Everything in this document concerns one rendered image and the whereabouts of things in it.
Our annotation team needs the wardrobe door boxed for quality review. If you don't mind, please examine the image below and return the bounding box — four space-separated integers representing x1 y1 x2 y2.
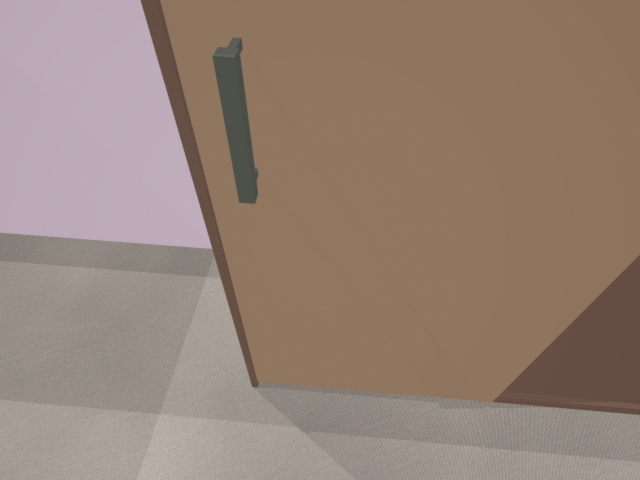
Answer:
160 0 640 402
503 255 640 403

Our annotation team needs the handle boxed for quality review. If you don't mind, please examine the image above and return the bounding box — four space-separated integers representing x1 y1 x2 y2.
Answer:
212 37 258 204

